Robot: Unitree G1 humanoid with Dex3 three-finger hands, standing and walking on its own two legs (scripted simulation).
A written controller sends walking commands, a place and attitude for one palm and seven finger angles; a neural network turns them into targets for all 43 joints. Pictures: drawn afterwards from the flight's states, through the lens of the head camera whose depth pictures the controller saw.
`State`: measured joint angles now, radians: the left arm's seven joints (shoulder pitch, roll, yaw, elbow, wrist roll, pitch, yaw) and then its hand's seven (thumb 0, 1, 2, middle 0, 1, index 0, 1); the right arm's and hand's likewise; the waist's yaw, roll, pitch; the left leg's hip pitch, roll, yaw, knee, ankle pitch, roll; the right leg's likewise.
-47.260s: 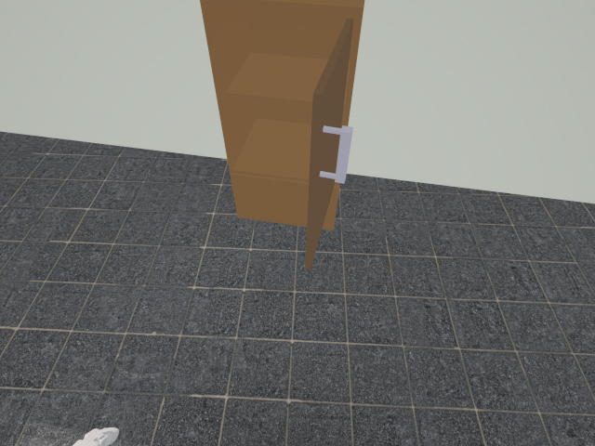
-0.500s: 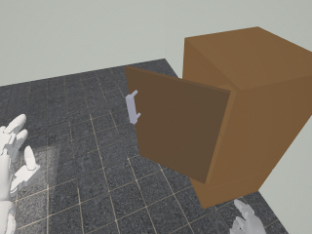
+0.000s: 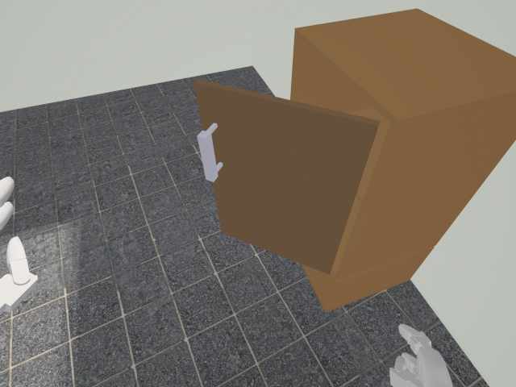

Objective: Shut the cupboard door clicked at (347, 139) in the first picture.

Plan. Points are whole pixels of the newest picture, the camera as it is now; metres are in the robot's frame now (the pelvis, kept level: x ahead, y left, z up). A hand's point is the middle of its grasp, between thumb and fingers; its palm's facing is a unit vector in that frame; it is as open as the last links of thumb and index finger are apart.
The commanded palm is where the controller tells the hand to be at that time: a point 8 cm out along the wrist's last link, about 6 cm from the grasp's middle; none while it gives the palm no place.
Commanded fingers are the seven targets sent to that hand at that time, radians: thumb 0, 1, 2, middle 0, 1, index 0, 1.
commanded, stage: step back with the hand held close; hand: left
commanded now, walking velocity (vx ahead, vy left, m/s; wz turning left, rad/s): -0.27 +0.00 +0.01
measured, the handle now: (212, 152) +0.65 +0.16 -0.05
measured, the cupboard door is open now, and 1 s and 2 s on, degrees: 46 46 46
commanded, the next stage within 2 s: stop stepping back and stand still in 1.18 s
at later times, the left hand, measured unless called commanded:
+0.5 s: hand (0, 354) +0.12 +0.25 +0.17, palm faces +0.47 -0.77 -0.43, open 7.5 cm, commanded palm +0.06 +0.29 +0.18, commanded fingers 0.00 0.90 0.90 -0.20 -0.30 -0.20 -0.30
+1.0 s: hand out of the picture -0.01 +0.28 +0.17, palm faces +0.55 -0.72 -0.42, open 7.5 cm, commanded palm -0.08 +0.31 +0.18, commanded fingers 0.00 0.90 0.90 -0.20 -0.30 -0.20 -0.30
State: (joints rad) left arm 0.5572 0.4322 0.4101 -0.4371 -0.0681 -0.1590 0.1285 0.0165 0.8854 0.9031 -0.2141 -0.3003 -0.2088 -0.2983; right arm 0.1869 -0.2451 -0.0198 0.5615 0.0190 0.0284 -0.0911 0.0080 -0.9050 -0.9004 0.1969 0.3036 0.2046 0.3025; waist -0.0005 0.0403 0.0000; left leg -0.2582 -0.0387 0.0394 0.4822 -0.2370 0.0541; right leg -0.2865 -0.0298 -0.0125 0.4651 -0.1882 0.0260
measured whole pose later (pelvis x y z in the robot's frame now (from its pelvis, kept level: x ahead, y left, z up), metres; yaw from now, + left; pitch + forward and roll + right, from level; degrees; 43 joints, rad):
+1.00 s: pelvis -0.17 -0.01 -0.01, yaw +9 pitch +0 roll -4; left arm 0.48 0.44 0.42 -0.50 -0.02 -0.27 0.16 0.01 0.88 0.90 -0.22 -0.30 -0.21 -0.30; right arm 0.17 -0.21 -0.02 0.61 0.00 -0.08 -0.08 0.01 -0.90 -0.90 0.20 0.30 0.21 0.30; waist -0.01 0.01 0.00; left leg -0.49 0.03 0.02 0.58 -0.11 0.07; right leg -0.45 0.09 0.07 0.75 -0.30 0.03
